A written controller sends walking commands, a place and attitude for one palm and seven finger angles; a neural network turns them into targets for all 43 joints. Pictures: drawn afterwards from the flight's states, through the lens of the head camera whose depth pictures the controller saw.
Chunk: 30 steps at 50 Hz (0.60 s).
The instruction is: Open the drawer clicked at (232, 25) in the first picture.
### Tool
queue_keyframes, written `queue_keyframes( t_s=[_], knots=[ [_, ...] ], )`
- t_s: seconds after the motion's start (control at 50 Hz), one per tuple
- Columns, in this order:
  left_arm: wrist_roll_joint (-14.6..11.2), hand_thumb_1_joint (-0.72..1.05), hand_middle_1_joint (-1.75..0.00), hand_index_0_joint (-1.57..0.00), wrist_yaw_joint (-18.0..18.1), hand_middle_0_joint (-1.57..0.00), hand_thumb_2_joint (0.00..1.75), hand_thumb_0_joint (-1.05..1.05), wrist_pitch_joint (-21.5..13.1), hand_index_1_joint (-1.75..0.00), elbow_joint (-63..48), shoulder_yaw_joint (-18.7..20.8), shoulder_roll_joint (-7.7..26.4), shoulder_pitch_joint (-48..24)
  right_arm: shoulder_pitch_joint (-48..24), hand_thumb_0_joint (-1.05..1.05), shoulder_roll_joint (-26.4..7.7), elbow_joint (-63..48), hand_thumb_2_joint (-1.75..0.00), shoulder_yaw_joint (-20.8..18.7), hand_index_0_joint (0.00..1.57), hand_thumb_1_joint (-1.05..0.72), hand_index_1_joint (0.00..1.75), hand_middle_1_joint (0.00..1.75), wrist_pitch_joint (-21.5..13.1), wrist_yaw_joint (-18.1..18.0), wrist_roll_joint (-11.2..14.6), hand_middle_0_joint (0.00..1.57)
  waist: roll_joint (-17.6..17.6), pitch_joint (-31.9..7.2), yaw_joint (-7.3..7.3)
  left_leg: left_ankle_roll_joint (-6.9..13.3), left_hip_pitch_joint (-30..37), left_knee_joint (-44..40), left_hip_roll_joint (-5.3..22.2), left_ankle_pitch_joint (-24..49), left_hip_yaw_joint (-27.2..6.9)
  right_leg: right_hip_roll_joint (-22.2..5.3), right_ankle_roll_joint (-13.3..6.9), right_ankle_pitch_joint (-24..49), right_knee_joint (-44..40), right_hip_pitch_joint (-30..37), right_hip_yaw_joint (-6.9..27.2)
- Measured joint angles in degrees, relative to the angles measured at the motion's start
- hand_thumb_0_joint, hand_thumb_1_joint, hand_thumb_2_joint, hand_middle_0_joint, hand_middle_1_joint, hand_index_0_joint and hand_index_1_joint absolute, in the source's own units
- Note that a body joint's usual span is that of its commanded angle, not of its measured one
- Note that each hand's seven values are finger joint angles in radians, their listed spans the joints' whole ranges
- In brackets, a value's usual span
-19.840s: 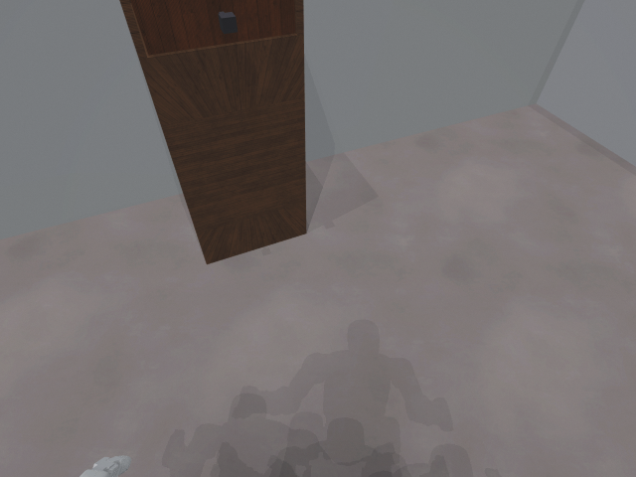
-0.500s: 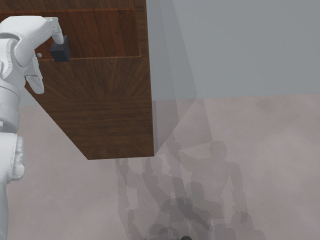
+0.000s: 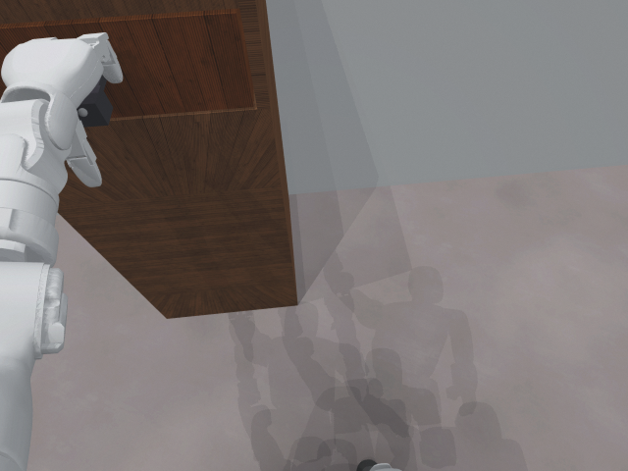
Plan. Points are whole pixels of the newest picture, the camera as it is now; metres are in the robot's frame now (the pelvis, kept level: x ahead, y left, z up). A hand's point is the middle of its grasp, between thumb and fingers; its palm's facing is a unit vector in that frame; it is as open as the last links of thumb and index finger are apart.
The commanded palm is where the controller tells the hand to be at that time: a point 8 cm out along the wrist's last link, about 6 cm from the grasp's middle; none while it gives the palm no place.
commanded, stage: lower the fingers behind the handle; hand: left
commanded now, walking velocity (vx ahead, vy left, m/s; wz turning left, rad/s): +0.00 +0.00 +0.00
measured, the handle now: (94, 96) +0.57 +0.25 +0.14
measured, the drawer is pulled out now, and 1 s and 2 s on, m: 0.00 0.00 0.00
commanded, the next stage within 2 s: close the thumb around the handle in 0.96 s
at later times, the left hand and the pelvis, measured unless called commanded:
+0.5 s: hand (85, 136) +0.51 +0.26 +0.13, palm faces -0.02 -0.01 -1.00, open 13.9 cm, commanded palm +0.50 +0.26 +0.17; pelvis +0.00 +0.00 +0.00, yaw +0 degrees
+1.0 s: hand (84, 136) +0.51 +0.26 +0.13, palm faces -0.03 -0.01 -1.00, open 14.0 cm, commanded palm +0.50 +0.26 +0.17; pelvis -0.01 +0.01 -0.01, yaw +0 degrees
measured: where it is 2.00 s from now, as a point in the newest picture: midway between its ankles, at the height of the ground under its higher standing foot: outside the picture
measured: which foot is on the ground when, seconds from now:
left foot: down 0.00-1.00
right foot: down 0.00-1.00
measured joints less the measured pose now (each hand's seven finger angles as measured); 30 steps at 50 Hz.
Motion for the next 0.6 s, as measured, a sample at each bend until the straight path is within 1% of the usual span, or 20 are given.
queue_keyframes(
  t_s=[0.12,0.18,0.28,0.38,0.46,0.6],
  knots=[
    [-0.61,-0.49,-1.2,-0.32,-0.43,-0.32,0.3,0.01,-1.42,-1.2,-0.58,0.49,1.04,1.98,0.9,0.01,-0.52,0.41,-0.9,-0.2,0.21,-0.91,0.3,0.3,0.33,-0.52,0.19,0.2,-0.02,0.39,0.78,-0.15,0.35,-0.22,0.23,-0.08,0.04,0.23,-0.17,-0.16,0.04,0.19,0.02],
    [-0.88,-0.49,-1.2,-0.31,-0.49,-0.32,0.3,0.0,-2.4,-1.2,-1.62,-0.47,0.86,2.32,1.24,0.01,-1.1,0.67,-0.9,-0.77,0.21,-0.91,0.3,0.3,0.23,-0.74,0.25,0.2,-0.47,0.51,1.0,-0.25,0.21,-0.09,0.23,-0.09,-0.3,0.19,-0.26,-0.26,0.11,0.21,-0.32],
    [-0.79,-0.49,-1.2,-0.31,0.25,-0.32,0.3,0.0,-3.51,-1.2,-2.26,-0.65,0.29,3.19,1.17,0.01,-2.24,0.89,-0.9,-1.84,0.21,-0.91,0.3,0.3,-0.12,-0.8,-0.1,0.2,-1.25,0.46,0.86,-0.35,-0.49,0.49,0.2,-0.25,-0.61,0.13,-0.35,-0.46,0.56,-0.34,-0.62],
    [-0.74,-0.49,-1.2,-0.31,2.38,-0.32,0.3,0.0,-3.99,-1.2,-2.77,0.15,-0.11,3.91,0.86,0.01,-2.94,0.87,-0.9,-2.39,0.2,-0.91,0.3,0.3,-0.57,-0.65,-0.49,0.2,-1.56,0.4,0.6,-0.32,-1.35,1.43,0.19,-0.62,-0.72,0.12,-0.31,-0.7,1.22,-1.04,-0.73],
    [-0.1,-0.49,-1.2,-0.31,4.0,-0.32,0.3,0.0,-3.02,-1.2,-2.3,0.15,-0.04,3.89,0.67,0.01,-2.83,0.79,-0.9,-2.4,0.2,-0.91,0.3,0.3,-0.86,-0.42,-0.65,0.2,-1.54,0.03,0.41,-0.26,-2.01,1.98,0.18,-0.81,-0.63,0.12,-0.23,-0.77,1.6,-1.67,-0.64],
    [-0.08,-0.49,-1.2,-0.3,4.47,-0.32,0.3,0.0,-0.98,-1.2,-0.5,-0.65,-0.71,2.98,0.55,0.01,-1.82,0.98,-0.9,-1.55,0.2,-0.91,0.3,0.3,-0.79,-0.05,-0.4,0.2,-1.19,-0.28,0.29,-0.06,-2.29,2.45,0.07,-0.95,-0.44,0.05,-0.04,-0.75,1.88,-1.92,-0.44]
  ],
)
